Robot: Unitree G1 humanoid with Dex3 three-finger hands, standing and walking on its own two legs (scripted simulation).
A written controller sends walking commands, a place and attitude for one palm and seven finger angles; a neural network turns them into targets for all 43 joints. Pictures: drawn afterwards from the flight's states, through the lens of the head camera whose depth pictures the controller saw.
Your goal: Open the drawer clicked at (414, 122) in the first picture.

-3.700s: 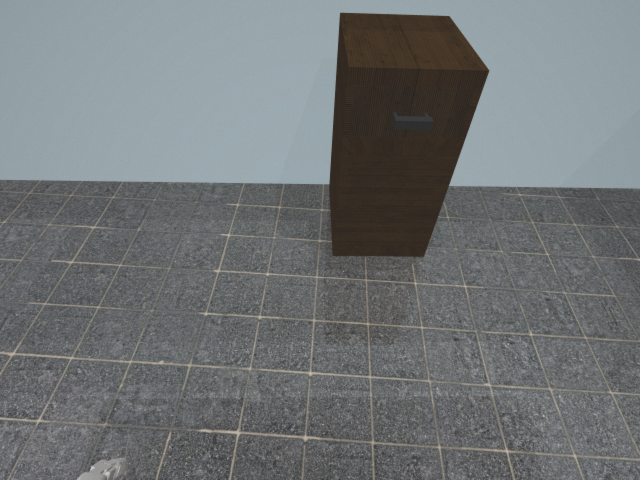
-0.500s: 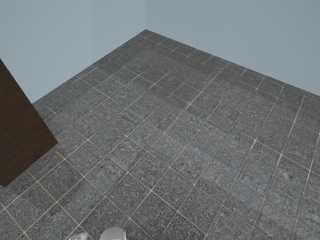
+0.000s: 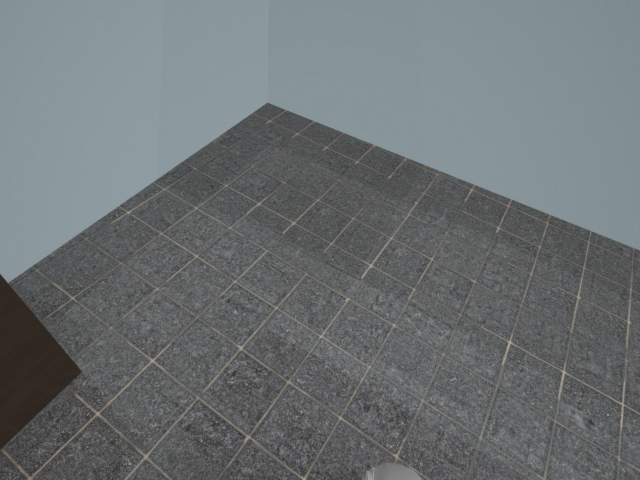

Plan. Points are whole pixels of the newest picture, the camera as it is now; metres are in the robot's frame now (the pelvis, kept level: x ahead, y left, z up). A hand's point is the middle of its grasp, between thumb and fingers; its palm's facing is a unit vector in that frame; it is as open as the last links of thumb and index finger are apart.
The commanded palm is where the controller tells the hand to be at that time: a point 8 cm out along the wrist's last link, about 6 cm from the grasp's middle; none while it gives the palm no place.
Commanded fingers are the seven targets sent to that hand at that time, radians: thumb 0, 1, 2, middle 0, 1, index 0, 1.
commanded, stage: walk to a spot facing it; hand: left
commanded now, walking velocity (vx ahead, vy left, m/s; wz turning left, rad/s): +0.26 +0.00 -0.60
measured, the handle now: out of the picture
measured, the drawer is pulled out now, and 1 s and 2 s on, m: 0.00 0.00 0.00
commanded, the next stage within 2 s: turn to face it in 0.22 s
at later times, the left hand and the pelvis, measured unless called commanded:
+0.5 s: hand (270, 366) +0.33 +0.10 -0.18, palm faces -0.20 -0.96 -0.22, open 7.4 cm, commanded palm none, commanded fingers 0.00 0.90 0.90 -0.20 -0.30 -0.20 -0.30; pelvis +0.18 -0.05 -0.02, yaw -11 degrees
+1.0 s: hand (199, 391) +0.28 +0.21 -0.18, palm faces +0.13 -0.96 -0.24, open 7.4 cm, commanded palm none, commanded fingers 0.00 0.90 0.90 -0.20 -0.30 -0.20 -0.30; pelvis +0.23 -0.01 -0.01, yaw +5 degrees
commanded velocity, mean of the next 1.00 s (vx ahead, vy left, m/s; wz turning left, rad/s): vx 0.01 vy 0.00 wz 0.25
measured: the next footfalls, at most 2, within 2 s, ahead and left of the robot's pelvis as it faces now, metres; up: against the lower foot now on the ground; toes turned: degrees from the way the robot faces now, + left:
right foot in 0.34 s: +0.26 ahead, -0.14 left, +0.00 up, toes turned -20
left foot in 0.80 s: +0.28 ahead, +0.08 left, +0.00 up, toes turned +10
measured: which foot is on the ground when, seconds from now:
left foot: down 0.00-0.34, up 0.36-0.78, down 0.80-1.00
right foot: up 0.00-0.32, down 0.34-0.82, up 0.84-1.00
